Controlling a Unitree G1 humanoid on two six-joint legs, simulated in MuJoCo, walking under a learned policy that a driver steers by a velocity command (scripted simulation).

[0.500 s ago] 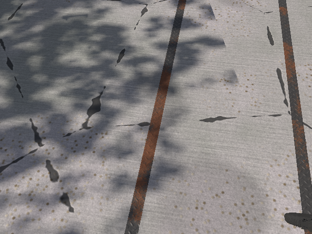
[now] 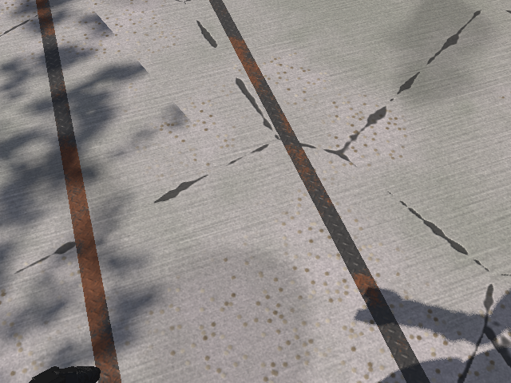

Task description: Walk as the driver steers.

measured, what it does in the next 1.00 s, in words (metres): walks ahead, turning left: right foot, then left foot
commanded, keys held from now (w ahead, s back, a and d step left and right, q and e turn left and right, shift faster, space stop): q+shift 0.42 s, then w+q+shift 0.38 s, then w+e+shift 0.20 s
